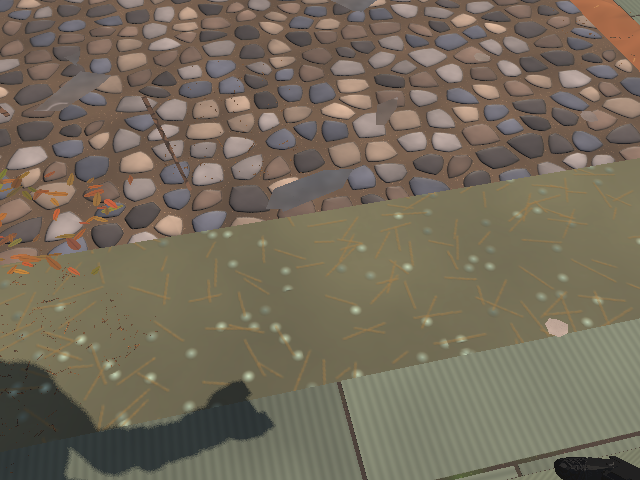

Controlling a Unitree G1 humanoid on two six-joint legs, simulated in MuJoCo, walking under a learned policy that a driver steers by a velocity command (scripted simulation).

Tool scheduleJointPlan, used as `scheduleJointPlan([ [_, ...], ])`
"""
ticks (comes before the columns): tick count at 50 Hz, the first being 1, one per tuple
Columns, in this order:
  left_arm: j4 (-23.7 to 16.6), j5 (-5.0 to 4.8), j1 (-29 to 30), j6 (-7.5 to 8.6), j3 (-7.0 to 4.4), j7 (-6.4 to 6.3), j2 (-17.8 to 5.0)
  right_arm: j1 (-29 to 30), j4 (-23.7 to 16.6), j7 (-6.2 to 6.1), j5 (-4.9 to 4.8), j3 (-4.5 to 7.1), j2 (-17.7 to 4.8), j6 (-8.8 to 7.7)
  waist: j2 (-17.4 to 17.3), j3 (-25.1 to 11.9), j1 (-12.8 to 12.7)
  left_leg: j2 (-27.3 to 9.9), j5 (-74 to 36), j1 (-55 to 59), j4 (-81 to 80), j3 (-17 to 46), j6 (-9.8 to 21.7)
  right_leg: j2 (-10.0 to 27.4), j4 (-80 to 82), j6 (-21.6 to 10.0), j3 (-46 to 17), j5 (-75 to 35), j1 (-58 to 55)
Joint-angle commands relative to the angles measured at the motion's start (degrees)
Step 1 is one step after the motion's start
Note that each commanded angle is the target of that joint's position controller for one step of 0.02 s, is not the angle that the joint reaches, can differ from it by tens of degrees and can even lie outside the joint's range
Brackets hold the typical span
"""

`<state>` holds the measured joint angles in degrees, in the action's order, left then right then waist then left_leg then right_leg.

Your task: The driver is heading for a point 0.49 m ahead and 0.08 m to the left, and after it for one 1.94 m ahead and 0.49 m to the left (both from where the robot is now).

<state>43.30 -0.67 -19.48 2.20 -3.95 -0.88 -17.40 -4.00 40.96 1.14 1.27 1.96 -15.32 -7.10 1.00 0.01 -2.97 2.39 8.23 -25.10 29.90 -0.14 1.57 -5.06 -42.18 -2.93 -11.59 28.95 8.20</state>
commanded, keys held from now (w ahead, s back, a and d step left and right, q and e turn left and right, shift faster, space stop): w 0.32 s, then w+q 0.24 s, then q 0.44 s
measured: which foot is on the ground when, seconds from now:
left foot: down 0.00-0.46, up 0.48-0.82, down 0.84-1.00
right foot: up 0.00-0.32, down 0.34-0.84, up 0.86-1.00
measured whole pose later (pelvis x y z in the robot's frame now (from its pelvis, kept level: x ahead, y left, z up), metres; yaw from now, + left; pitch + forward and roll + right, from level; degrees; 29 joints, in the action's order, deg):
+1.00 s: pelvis +0.43 +0.01 +0.12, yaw +17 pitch +2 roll -2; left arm 38.5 0.6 -6.2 2.0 -2.2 -0.7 -15.8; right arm -12.8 36.6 1.1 -0.3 1.3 -15.7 -0.8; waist 0.9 -0.2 0.5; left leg 5.9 15.8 -32.5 46.5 1.2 5.6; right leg -1.6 -95.5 -1.9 -4.0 19.2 36.8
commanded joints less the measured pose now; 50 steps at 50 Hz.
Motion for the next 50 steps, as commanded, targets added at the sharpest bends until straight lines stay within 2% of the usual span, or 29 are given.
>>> scheduleJointPlan([
  [1,-3.36,-1.9,-5.92,1.86,0.17,0.11,-5.65,-19.06,1.95,0.29,-1.55,4.26,-11.69,0.05,-10.6,-12.21,6.83,-25.48,19.73,41.55,-13.16,45.4,15.69,1.61,-34.54,1.49,-1.54,3.24,36.46],
  [2,-4.77,-1.47,1.98,1.83,-0.35,0.26,-7.62,-15.41,1.17,0.02,-1.65,3.13,-7.95,0.42,-6.65,-4.7,7.95,-22.61,22.68,34.22,-14.6,36.55,13.28,3.88,-34.59,1.21,0.2,-2.11,38.71],
  [4,-6.34,0.6,7.44,1.95,-0.16,0.41,-5.85,-10.92,0.85,-0.29,-0.51,1.86,-5.56,1.1,-4.0,1.95,5.45,-17.83,13.3,22.03,-17.71,26.44,11.73,8.11,-29.19,1.77,4.31,-9.12,36.19],
  [10,-6.26,0.98,7.37,1.15,1.52,0.89,0.5,-14.29,2.96,-1.2,-0.84,1.87,-7.12,1.49,-5.74,0.29,3.66,-14.32,-16.61,18.07,-19.29,11.39,12.01,10.04,-19.15,5.55,9.84,-16.61,32.66],
  [13,-5.11,0.72,8.19,0.42,2.53,1.21,2.79,-17.22,3.77,-1.63,-0.92,1.65,-6.86,3.09,-7.49,-1.13,4.76,-13.32,-15.87,17.58,-19.1,7.3,11.22,8.72,-14.6,6.22,13.31,-20.93,27.8],
  [18,-8.19,0.41,17.21,1.04,2.81,2.39,2.49,-20.47,4.7,-2.36,-1.47,1.1,-6.91,5.0,-6.13,3.56,6.25,-16.1,-17.63,23.04,-17.96,8.96,9.88,7.34,-3.41,3.39,13.94,-20.87,28.9],
  [20,-8.21,0.92,19.13,2.62,1.77,2.87,1.24,-24.57,6.35,-2.73,-1.28,0.76,-7.15,6.21,-6.47,0.42,6.21,-13.0,-41.6,29.85,-9.94,9.05,8.2,1.72,6.09,2.94,17.91,-17.89,21.38],
  [22,-5.01,0.62,7.51,3.52,0.09,2.8,-1.17,-21.19,6.04,-3.31,-2.51,1.65,-10.76,6.74,-8.35,-5.63,-0.91,-11.06,-48.42,28.38,3.77,8.25,5.66,2.68,24.9,1.57,14.62,-30.16,3.74],
  [23,-1.13,0.08,-3.24,3.12,-1.49,2.0,-5.22,-18.06,4.32,-2.96,-1.66,1.59,-9.88,6.0,-6.83,-10.99,-4.96,-8.42,-36.96,14.12,14.23,8.16,3.54,8.04,23.79,0.44,10.59,-37.97,-17.31],
  [24,0.7,0.68,-9.98,1.74,-2.55,0.92,-11.73,-17.86,3.1,-2.06,1.19,-0.86,0.15,4.44,11.17,-14.85,-4.03,-0.25,19.1,-8.13,35.18,4.34,-0.65,25.19,14.84,-2.75,-4.3,-78.45,-36.44],
  [25,0.55,3.27,-13.45,0.22,-2.64,0.53,-10.88,-23.85,5.13,-1.84,-2.28,-0.25,-1.06,3.03,11.01,-21.31,-5.32,1.66,26.86,-15.81,54.88,9.8,-2.83,34.7,14.9,-12.98,-13.25,-76.53,-35.98],
  [26,0.77,3.75,-10.96,-0.49,-2.37,0.25,-8.48,-20.18,4.33,-1.47,-4.41,0.61,-3.21,2.6,6.0,-15.05,-5.07,-0.69,25.47,-24.11,64.94,8.74,-3.51,33.47,18.67,-15.81,-11.73,-59.95,-30.71],
  [27,2.2,2.98,-8.73,-0.92,-1.42,0.32,-4.15,-13.26,2.64,-1.48,-5.34,0.63,-2.26,3.13,6.54,-6.9,-4.87,-2.49,25.07,-32.23,72.52,4.4,-3.14,29.98,22.52,-13.78,-7.28,-44.4,-25.87],
  [30,6.59,1.85,-5.03,-1.37,1.99,0.43,5.32,-6.39,-1.98,-1.73,-4.83,-1.53,5.2,6.2,6.05,5.06,0.19,-3.38,25.74,-44.2,95.61,4.05,-1.1,26.09,29.35,-8.22,1.52,-28.33,-10.95],
  [32,8.4,1.29,-2.45,-1.31,2.82,-0.09,6.08,-5.18,-6.3,-1.47,-4.71,-3.26,8.33,7.23,5.9,8.5,3.94,-3.83,24.96,-48.88,99.95,5.0,0.49,26.3,32.0,-4.93,6.94,-27.62,-3.57],
  [35,7.12,2.8,6.74,-2.17,3.3,-1.77,2.62,-1.37,-15.27,-0.48,-2.11,-4.35,5.91,6.51,4.99,7.8,10.56,-5.74,11.84,-34.93,73.51,1.05,-0.55,17.53,34.66,-1.8,21.59,-34.78,16.82],
  [36,5.54,3.15,9.16,-2.24,2.33,-2.72,-1.66,-2.77,-15.56,-0.34,-0.88,-4.58,4.49,6.27,4.48,4.64,11.97,-4.53,9.76,-20.54,57.37,-5.33,-1.72,13.27,36.36,-2.9,26.38,-38.49,23.08],
  [37,4.62,3.05,7.99,-0.82,1.59,-2.91,-4.69,-2.07,-14.7,-0.2,-1.3,-3.72,3.48,6.08,6.06,0.21,10.89,-2.25,7.45,-5.36,52.56,-9.84,-1.72,14.39,37.7,-4.99,25.49,-56.27,25.77],
  [38,4.59,2.68,5.85,0.32,0.21,-2.5,-10.63,-3.79,-14.55,-0.71,-1.07,-2.2,0.64,6.18,7.43,-6.22,11.65,-0.53,8.1,-0.74,52.03,-11.25,-0.69,17.43,33.55,-6.33,24.31,-83.61,16.43],
  [39,4.82,0.82,5.47,0.44,-1.21,-2.46,-14.95,-8.16,-13.61,-0.99,-0.31,-1.31,-0.84,6.76,10.0,-11.69,13.23,0.35,13.29,-2.36,46.97,-10.39,0.81,19.53,27.02,-6.11,24.0,-103.8,2.35],
  [40,4.33,-1.33,6.32,-0.07,-1.9,-2.35,-15.66,-12.51,-12.61,-0.78,0.28,-0.66,-2.82,7.49,10.83,-15.41,13.86,0.56,15.21,-3.05,40.07,-8.49,2.87,21.81,19.25,-5.58,22.44,-113.09,-9.01],
  [41,3.83,-2.88,7.75,-1.05,-1.7,-1.99,-13.96,-16.63,-11.72,-0.54,-0.21,0.51,-5.74,7.85,9.55,-18.25,15.79,1.94,12.34,0.93,26.7,-5.35,5.23,21.67,8.08,-4.15,21.67,-112.22,-15.66],
  [42,2.24,-2.71,4.94,-1.2,-1.48,-2.11,-11.24,-17.95,-11.3,-0.42,-0.52,2.11,-10.02,8.45,2.76,-17.49,15.41,1.24,5.0,12.12,14.55,8.75,8.38,18.48,-9.23,-1.67,18.25,-86.62,-3.92],
  [43,-1.58,2.62,-0.79,-0.36,1.45,0.3,-0.19,-10.76,-12.35,-1.27,0.09,3.15,-17.81,8.57,-25.91,-20.74,4.69,-15.67,-14.42,21.19,-2.36,47.47,21.44,-1.45,-37.74,4.52,13.84,-5.27,21.27],
  [44,1.68,2.66,-4.04,1.14,-0.02,2.79,-3.44,-8.04,-14.8,-1.47,2.84,1.93,-13.73,7.73,-16.35,-25.45,5.7,-19.96,-9.78,16.52,-9.33,56.68,22.6,-1.84,-57.97,3.19,-0.81,-2.11,23.38],
  [45,-1.59,0.98,1.46,0.67,-0.22,3.18,-3.27,-6.63,-13.95,-0.71,1.27,0.81,-9.68,6.53,-9.3,-16.56,4.98,-18.95,-2.24,8.51,-9.44,51.12,19.03,-1.34,-64.15,2.32,1.34,-2.75,28.5],
  [46,-3.84,1.09,5.18,0.18,0.66,2.06,-0.69,-6.41,-11.03,0.05,-1.34,0.3,-6.42,5.62,-1.34,-4.57,2.98,-14.4,4.35,0.93,-7.48,41.42,14.21,0.68,-62.16,1.24,4.28,-3.79,33.61],
  [47,-4.18,1.29,4.32,-0.15,1.29,0.89,0.52,-5.54,-8.98,0.19,-2.18,0.38,-5.21,5.13,-0.17,0.18,0.54,-11.22,7.34,-3.58,-5.8,31.74,11.38,3.34,-60.55,0.73,5.42,-6.07,35.24],
  [50,-7.77,1.53,3.21,-0.21,2.09,-0.73,0.43,-4.47,-8.0,-0.15,-2.3,0.61,-3.09,4.68,-3.42,0.81,-2.12,-3.9,-0.63,-5.43,-5.33,18.55,9.05,5.67,-52.45,0.56,6.38,-11.77,32.21],
])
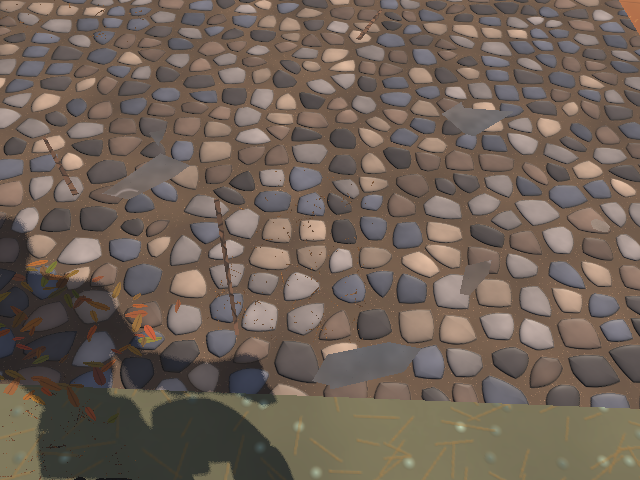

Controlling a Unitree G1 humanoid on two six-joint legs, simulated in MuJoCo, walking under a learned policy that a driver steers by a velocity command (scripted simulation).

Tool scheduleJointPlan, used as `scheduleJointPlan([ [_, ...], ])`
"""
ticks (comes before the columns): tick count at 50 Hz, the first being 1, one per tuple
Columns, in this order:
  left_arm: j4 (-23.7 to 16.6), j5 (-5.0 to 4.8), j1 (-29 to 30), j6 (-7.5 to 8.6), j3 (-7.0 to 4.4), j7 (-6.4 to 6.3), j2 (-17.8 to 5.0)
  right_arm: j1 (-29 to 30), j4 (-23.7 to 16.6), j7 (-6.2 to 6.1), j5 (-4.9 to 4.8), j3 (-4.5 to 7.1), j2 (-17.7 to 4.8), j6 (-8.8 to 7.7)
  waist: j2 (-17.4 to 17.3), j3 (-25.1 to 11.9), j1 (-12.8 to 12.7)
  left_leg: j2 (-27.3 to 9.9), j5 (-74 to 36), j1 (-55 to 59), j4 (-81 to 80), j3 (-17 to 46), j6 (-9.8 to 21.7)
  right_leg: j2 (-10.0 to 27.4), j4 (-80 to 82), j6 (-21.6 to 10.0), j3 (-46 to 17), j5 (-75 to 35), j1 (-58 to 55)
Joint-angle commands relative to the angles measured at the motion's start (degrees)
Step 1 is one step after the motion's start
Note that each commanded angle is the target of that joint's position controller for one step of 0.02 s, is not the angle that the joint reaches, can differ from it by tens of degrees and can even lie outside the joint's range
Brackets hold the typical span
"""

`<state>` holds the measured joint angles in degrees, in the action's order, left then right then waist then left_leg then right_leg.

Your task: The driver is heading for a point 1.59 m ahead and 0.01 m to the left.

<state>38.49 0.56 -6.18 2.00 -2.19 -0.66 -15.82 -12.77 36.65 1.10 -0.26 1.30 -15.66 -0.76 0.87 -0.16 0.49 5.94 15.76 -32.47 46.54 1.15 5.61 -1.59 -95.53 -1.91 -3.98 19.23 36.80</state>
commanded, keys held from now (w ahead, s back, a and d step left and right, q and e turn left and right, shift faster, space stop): q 0.24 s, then no key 0.76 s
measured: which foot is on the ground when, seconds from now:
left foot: down 0.00-0.46, up 0.48-0.78, down 0.80-1.00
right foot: up 0.00-0.44, down 0.46-1.00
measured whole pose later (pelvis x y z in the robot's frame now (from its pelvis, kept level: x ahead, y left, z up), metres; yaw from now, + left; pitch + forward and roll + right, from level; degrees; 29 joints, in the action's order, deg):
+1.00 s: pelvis +0.09 -0.06 +0.03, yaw +15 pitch -1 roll +0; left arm 41.8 0.8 -12.3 0.5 -0.6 -0.8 -11.6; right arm -13.6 43.1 -1.6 0.7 1.8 -11.8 0.9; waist 1.0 0.7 -0.4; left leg -0.8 17.8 -12.2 30.5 3.2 -1.6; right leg -1.4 -30.2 -0.6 -1.5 14.2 15.4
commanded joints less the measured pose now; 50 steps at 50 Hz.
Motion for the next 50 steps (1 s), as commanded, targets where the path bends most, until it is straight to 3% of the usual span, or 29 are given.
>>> scheduleJointPlan([
  [1,-3.73,0.54,-9.26,0.18,0.33,-1.26,-1.64,2.97,-3.36,-0.43,-0.71,1.39,-2.89,-1.75,-2.84,-0.07,-5.21,-7.14,-12.72,4.3,-22.29,16.72,5.32,2.09,4.01,0.11,-0.87,-2.93,4.29],
  [3,-6.81,1.16,-3.66,-0.38,1.23,-2.6,-0.57,1.5,-3.77,-2.14,-0.45,2.22,-4.63,-0.31,-3.06,-2.29,-3.43,-6.87,-25.0,11.5,-23.54,16.62,5.75,1.31,17.35,2.96,1.41,-1.89,6.56],
  [5,-6.79,0.74,-2.1,-0.86,0.72,-3.38,-1.88,0.86,-5.52,-3.25,0.23,2.67,-6.13,-0.28,-4.33,-8.11,-1.76,-10.18,-32.68,18.43,-23.66,19.7,5.01,1.74,21.94,5.09,0.73,-4.9,7.37],
  [7,-7.59,0.06,-0.73,-1.41,0.45,-3.56,-2.32,-0.22,-6.24,-4.47,0.16,2.84,-7.17,0.43,-5.54,-10.58,-0.84,-11.47,-26.32,21.66,-23.97,22.83,4.83,1.47,23.54,6.54,-1.07,-5.76,9.31],
  [10,-8.0,-0.4,1.03,-1.56,-0.07,-3.37,-2.51,0.91,-7.98,-5.23,0.3,2.84,-7.52,2.13,-7.19,-9.08,-0.17,-11.06,-8.44,20.59,-25.73,26.08,5.14,0.73,29.5,7.31,-2.51,-6.39,9.63],
  [14,-7.42,-0.33,1.37,-1.12,-0.15,-2.68,-1.88,1.73,-8.87,-5.01,0.49,2.75,-6.36,2.88,-9.66,-7.6,1.14,-11.19,-4.93,20.65,-25.09,27.14,5.48,0.99,37.89,6.97,-2.17,-5.21,5.83],
  [16,-7.35,-0.14,2.42,-0.42,0.04,-2.14,-1.4,0.76,-8.42,-4.44,0.67,2.8,-6.17,2.86,-9.49,-8.12,2.59,-12.25,-12.66,22.03,-23.04,27.35,6.08,1.34,42.96,6.31,-1.3,-2.63,1.56],
  [18,-7.05,-0.67,1.97,0.08,-0.12,-1.57,-1.77,0.95,-8.22,-3.77,0.94,2.79,-6.14,3.11,-9.84,-8.22,2.82,-12.96,-20.79,21.69,-21.71,27.71,6.75,1.28,47.94,5.58,-0.34,0.18,-4.57],
  [21,-5.74,-1.16,-0.91,0.51,-0.72,-0.4,-2.24,2.63,-7.61,-2.88,-0.21,2.38,-5.18,3.58,-9.68,-7.22,0.85,-11.76,-27.6,21.95,-19.26,27.95,5.87,1.17,63.84,4.3,0.71,-3.85,-15.69],
  [22,-4.9,-0.87,-2.63,0.77,-0.99,-0.04,-2.11,3.43,-7.46,-2.76,-0.84,2.08,-4.38,3.59,-8.78,-6.52,-0.76,-10.04,-23.72,20.51,-18.25,27.1,4.05,1.64,73.67,3.24,0.94,-12.81,-21.47],
  [23,-5.16,0.25,-2.64,0.94,-1.42,-0.07,-4.29,0.86,-6.88,-2.47,-0.17,1.58,-2.62,3.11,-4.17,-7.2,0.27,-7.0,-11.5,16.16,-14.47,24.21,0.81,7.38,75.04,1.39,-4.02,-21.41,-28.33],
  [24,-6.92,1.5,-0.37,0.48,-1.9,-0.41,-8.2,-5.17,-5.85,-2.11,1.15,1.27,-1.23,2.39,10.36,-7.47,4.35,0.46,15.2,8.24,-4.39,16.25,-3.31,18.51,72.91,-4.76,-14.31,-42.45,-34.07],
  [25,-5.78,2.19,-3.07,0.45,-1.66,-0.39,-5.48,-1.45,-6.23,-2.31,0.59,2.54,-5.6,1.8,15.24,-5.92,0.74,2.28,22.51,4.19,1.74,10.59,-6.96,23.06,75.06,-13.5,-21.05,-43.82,-29.57],
  [26,-5.66,1.59,-3.69,0.67,-1.58,-0.49,-4.63,1.41,-5.85,-2.66,0.47,3.49,-8.5,1.7,10.47,-5.17,-0.94,-0.43,21.15,3.19,8.88,8.82,-9.43,21.85,75.55,-14.82,-19.93,-37.97,-29.11],
  [28,-5.48,0.17,-3.02,0.28,-1.11,-1.38,-3.42,2.98,-4.29,-3.22,-0.01,3.27,-6.09,3.03,6.12,-4.37,-0.98,-2.45,16.49,1.16,15.98,7.94,-11.64,17.32,74.96,-11.19,-15.29,-29.17,-29.44],
  [29,-5.69,-0.16,-1.54,0.03,-0.73,-1.71,-2.88,2.52,-3.99,-3.24,-0.01,2.98,-4.86,3.63,5.56,-3.72,-0.52,-3.29,14.61,1.74,17.95,7.8,-12.11,16.35,75.31,-10.38,-13.65,-27.17,-28.02],
  [31,-5.87,0.35,-0.1,-0.39,0.14,-1.77,-1.25,2.47,-3.28,-3.15,-0.44,2.33,-2.26,3.81,6.57,-3.25,-0.01,-3.78,11.38,4.4,15.96,5.25,-12.53,12.73,75.91,-9.52,-8.96,-25.9,-26.12],
  [34,-5.04,0.4,-1.47,-1.01,0.36,-1.41,-0.95,4.46,-2.91,-3.14,-0.15,1.32,0.44,3.24,9.12,-4.13,-1.38,-5.94,9.73,8.8,0.91,2.12,-12.54,10.26,74.76,-9.23,-6.54,-25.16,-28.79],
  [36,-4.33,0.26,-3.54,-1.51,-0.09,-1.22,-2.58,4.14,-2.05,-2.98,-0.18,1.55,-0.44,3.01,10.01,-4.66,-2.31,-5.84,9.2,11.81,-6.76,0.74,-12.17,10.9,73.91,-10.34,-8.2,-23.91,-30.16],
  [38,-4.09,-0.4,-3.32,-1.86,-0.15,-1.2,-3.0,1.96,-0.39,-2.84,-0.15,1.84,-1.16,2.73,9.11,-3.86,-1.26,-5.72,0.99,16.08,-17.88,-0.37,-10.85,10.91,73.18,-10.29,-9.18,-21.16,-28.9],
  [40,-2.66,-0.78,-6.06,-1.24,0.01,-0.86,-2.74,1.2,0.21,-2.77,1.0,1.95,-2.77,2.33,6.77,-3.05,-0.7,-7.4,-10.59,23.78,-25.16,2.54,-8.25,10.02,73.72,-7.3,-9.37,-18.0,-23.99],
  [41,-2.57,-0.06,-6.76,-0.33,0.22,-0.32,-2.34,0.79,-0.23,-3.01,1.58,2.36,-5.42,2.2,2.56,-4.14,-1.36,-10.51,-18.1,28.18,-22.04,5.12,-6.58,8.58,72.77,-5.32,-7.72,-14.72,-20.17],
  [42,-2.53,0.16,-7.42,0.32,0.34,0.2,-1.3,0.21,1.33,-2.79,0.86,3.08,-7.06,2.19,-5.46,-4.86,-2.6,-9.88,-13.41,26.67,-19.09,3.62,-4.37,4.79,73.34,-3.41,-3.23,-9.75,-20.06],
  [43,-2.43,0.27,-4.2,0.5,0.41,0.31,-1.68,0.05,1.45,-2.39,0.69,2.63,-3.97,1.98,-4.74,-4.07,-0.4,-8.91,-7.8,23.25,-20.26,3.7,-3.83,3.25,71.78,-1.91,-1.16,-6.34,-22.06],
  [44,-2.5,0.13,-2.43,0.37,0.41,0.27,-1.13,0.27,1.94,-2.37,1.08,2.08,-1.94,1.81,-4.33,-2.89,-0.27,-8.81,-5.04,21.6,-21.3,3.9,-4.05,2.78,71.16,-1.5,-0.45,-4.93,-21.94],
  [46,-1.98,0.19,-2.66,-0.36,0.58,-0.06,-0.23,1.08,2.16,-2.63,1.08,1.83,-1.41,1.26,-4.82,-0.69,-0.55,-8.54,-4.58,19.75,-21.9,3.93,-4.52,2.42,70.65,-1.29,0.05,-5.72,-21.16],
  [50,-0.4,0.19,-4.65,-0.81,0.45,-0.39,0.0,-0.19,3.5,-3.0,0.83,1.53,-1.5,0.38,-3.82,0.18,-0.9,-8.55,-3.69,17.63,-22.26,4.12,-4.4,2.1,69.88,-0.92,0.54,-7.57,-22.56],
])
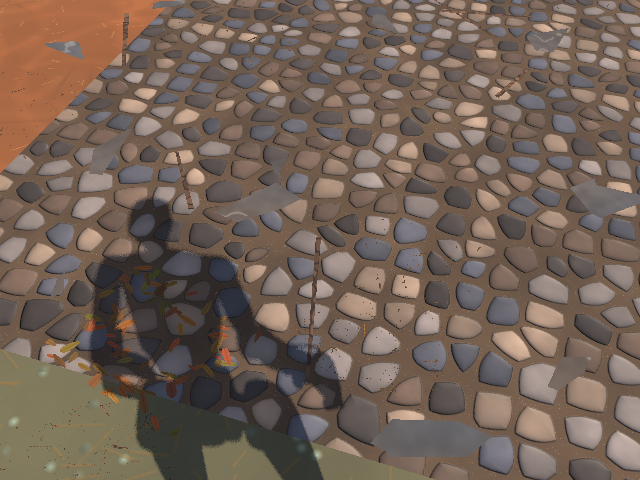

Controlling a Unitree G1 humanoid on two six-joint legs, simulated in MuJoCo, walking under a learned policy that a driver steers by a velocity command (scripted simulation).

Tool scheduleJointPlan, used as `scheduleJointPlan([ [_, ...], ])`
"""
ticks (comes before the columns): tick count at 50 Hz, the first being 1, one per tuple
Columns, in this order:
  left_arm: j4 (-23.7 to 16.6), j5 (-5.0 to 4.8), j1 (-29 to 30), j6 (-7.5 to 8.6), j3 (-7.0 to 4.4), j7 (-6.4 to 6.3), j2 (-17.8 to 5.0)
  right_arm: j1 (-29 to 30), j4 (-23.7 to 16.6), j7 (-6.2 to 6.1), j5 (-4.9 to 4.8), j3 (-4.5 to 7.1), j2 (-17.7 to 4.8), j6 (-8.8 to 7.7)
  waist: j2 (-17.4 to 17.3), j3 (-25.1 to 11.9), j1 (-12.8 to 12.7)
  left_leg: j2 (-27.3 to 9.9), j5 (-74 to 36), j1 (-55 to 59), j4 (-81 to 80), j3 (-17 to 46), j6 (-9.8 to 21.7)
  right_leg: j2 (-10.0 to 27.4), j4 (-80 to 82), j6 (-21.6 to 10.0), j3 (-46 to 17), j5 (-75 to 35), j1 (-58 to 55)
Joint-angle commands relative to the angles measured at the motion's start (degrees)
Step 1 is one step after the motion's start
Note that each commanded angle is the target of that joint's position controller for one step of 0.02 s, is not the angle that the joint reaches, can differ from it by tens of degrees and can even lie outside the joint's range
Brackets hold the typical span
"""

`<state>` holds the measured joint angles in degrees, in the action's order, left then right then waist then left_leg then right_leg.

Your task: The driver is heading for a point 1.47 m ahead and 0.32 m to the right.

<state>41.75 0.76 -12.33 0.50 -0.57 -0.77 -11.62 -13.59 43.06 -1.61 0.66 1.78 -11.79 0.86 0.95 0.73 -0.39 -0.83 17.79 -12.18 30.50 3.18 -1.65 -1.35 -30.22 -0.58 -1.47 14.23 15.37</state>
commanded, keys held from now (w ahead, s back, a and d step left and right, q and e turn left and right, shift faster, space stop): no key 1.00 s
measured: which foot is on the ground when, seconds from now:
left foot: down 0.00-1.00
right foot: down 0.00-1.00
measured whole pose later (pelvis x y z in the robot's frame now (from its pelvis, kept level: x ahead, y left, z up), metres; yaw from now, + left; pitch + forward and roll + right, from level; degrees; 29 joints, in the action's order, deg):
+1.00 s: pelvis +0.01 +0.01 +0.01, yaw -1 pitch +0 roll +0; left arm 60.2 0.1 -15.6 -0.7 0.5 -2.6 -10.8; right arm -19.4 61.6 -2.2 0.2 -0.6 -10.1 0.0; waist 0.1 1.0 -0.2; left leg -0.1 15.4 -8.9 24.5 1.8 -0.7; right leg -0.4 -25.4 0.4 -2.8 12.2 12.9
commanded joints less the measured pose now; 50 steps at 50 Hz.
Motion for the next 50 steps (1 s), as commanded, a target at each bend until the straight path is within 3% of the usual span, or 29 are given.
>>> scheduleJointPlan([
  [1,-3.26,-0.04,1.22,0.64,-1.21,-0.35,-4.23,0.43,-2.58,-0.35,-0.1,0.97,-5.38,-1.35,-3.58,-0.55,-0.02,-1.74,-5.7,-2.9,-6.27,2.08,2.91,1.88,4.51,-2.12,-1.97,-3.03,-1.35],
  [9,0.23,-0.23,-0.6,0.21,-1.51,-1.0,-4.82,-1.7,1.0,-0.56,-0.23,0.41,-5.11,-1.82,-1.22,-0.29,0.13,-1.06,-7.06,-2.75,-6.61,1.38,3.18,2.05,4.73,-1.44,-2.11,-5.76,-2.6],
  [21,6.59,-0.41,-2.93,-0.24,-1.49,-1.89,-5.38,-4.63,7.81,-0.78,-0.35,0.04,-4.69,-1.67,-1.16,0.28,0.21,-0.29,-8.9,-1.6,-8.36,0.01,3.15,2.31,6.15,-1.51,-2.3,-8.1,-3.97],
  [35,13.41,-0.58,-4.67,-0.71,-0.65,-1.99,-5.16,-7.72,14.52,-0.8,-0.42,-0.8,-4.25,-1.32,-0.98,1.6,0.16,0.08,-9.02,-1.22,-10.1,-0.99,2.83,2.12,7.98,-1.71,-2.07,-8.35,-4.72],
  [50,17.64,-0.66,-6.15,-0.92,0.35,-1.97,-4.52,-10.42,18.28,-0.72,-0.48,-1.7,-3.28,-1.09,-1.0,2.51,0.14,0.27,-8.53,-1.42,-10.98,-1.58,2.72,1.95,8.92,-1.68,-1.84,-7.94,-4.62],
])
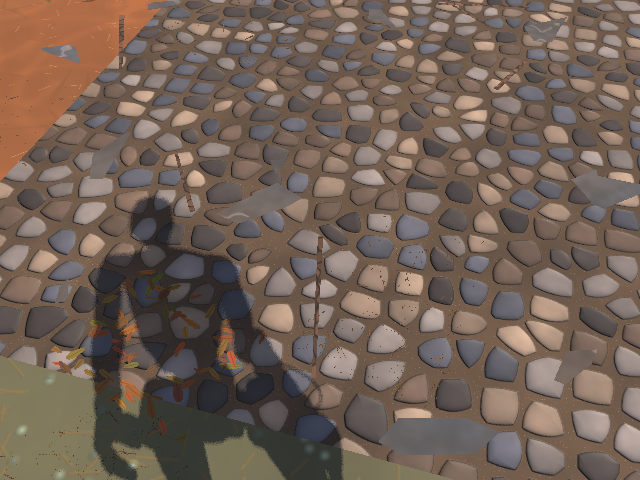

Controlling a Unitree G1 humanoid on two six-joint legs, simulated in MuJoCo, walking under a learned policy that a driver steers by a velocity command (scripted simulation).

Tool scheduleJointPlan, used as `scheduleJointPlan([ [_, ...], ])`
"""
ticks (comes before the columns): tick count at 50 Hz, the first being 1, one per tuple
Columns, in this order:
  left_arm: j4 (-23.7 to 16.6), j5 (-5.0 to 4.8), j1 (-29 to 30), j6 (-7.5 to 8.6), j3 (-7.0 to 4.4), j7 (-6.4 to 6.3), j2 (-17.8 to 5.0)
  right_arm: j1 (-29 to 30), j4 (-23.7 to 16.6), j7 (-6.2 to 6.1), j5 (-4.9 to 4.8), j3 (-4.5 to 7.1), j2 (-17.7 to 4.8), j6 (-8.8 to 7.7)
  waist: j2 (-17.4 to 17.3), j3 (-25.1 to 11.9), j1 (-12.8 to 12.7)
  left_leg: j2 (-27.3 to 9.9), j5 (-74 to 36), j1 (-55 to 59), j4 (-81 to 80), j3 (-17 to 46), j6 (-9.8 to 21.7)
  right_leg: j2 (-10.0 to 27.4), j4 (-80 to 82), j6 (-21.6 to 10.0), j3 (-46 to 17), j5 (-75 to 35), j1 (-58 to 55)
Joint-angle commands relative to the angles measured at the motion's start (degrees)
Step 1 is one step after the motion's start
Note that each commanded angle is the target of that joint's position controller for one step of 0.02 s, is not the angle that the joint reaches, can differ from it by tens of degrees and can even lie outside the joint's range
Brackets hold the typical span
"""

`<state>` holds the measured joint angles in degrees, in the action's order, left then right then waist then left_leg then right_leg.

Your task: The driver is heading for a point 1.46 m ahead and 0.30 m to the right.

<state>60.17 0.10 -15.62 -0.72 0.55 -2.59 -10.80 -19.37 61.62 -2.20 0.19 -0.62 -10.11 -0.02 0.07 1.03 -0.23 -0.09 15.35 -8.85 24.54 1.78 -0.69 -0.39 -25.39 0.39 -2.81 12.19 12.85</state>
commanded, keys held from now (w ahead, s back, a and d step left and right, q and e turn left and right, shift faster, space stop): no key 0.84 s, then w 0.16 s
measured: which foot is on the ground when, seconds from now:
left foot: down 0.00-1.00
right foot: down 0.00-1.00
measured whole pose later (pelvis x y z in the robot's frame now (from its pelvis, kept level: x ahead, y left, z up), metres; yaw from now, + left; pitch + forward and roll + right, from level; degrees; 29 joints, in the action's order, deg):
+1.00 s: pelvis +0.02 +0.00 -0.01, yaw +0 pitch +1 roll +0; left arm 63.1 -0.8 -21.0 0.7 0.8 -2.2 -10.4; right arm -25.8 62.7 -2.5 -1.1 -0.1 -9.7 -0.9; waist -0.1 -1.7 0.6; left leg 0.2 21.0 -10.0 28.5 1.5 1.6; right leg -0.4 -34.1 -2.5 -2.1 23.3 16.1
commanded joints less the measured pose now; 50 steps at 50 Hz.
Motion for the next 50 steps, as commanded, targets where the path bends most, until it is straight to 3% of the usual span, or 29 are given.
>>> scheduleJointPlan([
  [1,-0.59,-0.01,-2.96,0.3,-0.72,-0.15,-5.28,-4.79,-0.13,-0.13,-0.01,0.66,-4.91,-0.2,-0.13,2.25,-0.03,-0.46,-6.07,-4.76,-5.06,-0.2,1.75,0.97,4.13,-2.64,-0.49,-5.87,-2.08],
  [42,2.32,-0.22,-6.71,0.25,-0.03,-0.35,-3.97,-9.34,1.7,-0.11,-0.18,0.09,-3.44,-0.21,-0.27,3.41,0.02,-0.51,-6.14,-5.05,-5.65,-0.59,1.94,0.93,4.45,-2.3,-0.14,-6.04,-1.76],
  [44,2.89,-0.56,-7.52,0.14,-0.1,-0.5,-3.77,-10.57,2.3,-0.33,-0.52,0.26,-3.37,-0.06,-0.6,2.54,0.18,0.64,6.88,-5.24,-5.46,-1.23,2.8,-0.9,3.08,-2.62,1.45,6.74,-1.37],
  [46,2.31,-1.06,-7.1,0.51,-0.58,-0.58,-4.74,-10.14,1.3,-0.77,-1.04,1.03,-5.39,-0.1,-2.23,6.01,0.53,-1.08,23.45,-8.36,-5.87,2.04,5.39,-1.59,0.02,-3.84,1.79,22.05,4.94],
  [47,1.57,-1.06,-6.03,1.07,-0.56,-0.39,-4.48,-10.95,1.06,-0.8,-1.24,1.29,-5.96,-0.44,-3.2,7.96,1.15,-3.34,27.64,-9.11,-7.04,5.3,6.97,-1.05,-1.8,-4.36,1.25,23.92,8.36],
  [48,0.83,-1.04,-4.88,1.83,-0.41,0.08,-3.62,-12.01,0.89,-0.73,-1.45,1.65,-6.87,-0.97,-4.67,8.81,1.94,-6.21,29.5,-7.71,-8.66,9.63,8.75,-0.85,-4.55,-4.41,1.54,21.88,11.59],
  [50,-0.76,-0.94,-2.84,3.56,0.06,1.21,-1.46,-14.51,0.92,-0.45,-1.7,3.01,-10.41,-1.82,-10.84,7.87,2.82,-14.77,32.13,-3.04,-14.38,21.56,13.25,-1.21,-15.02,-3.83,4.93,12.24,15.99],
])
Velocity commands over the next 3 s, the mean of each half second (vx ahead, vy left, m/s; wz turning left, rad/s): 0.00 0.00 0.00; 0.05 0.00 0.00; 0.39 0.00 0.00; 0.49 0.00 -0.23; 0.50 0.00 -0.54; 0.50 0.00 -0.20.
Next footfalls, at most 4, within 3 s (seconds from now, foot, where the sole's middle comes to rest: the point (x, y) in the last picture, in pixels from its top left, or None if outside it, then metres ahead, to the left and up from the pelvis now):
1.56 left None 0.46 0.11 -0.78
2.12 right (401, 375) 0.76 -0.15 -0.78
2.62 left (361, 261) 1.10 -0.07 -0.78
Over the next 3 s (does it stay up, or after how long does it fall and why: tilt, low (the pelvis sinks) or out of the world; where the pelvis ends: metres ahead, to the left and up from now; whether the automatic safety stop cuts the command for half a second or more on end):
stays up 1.07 -0.17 0.01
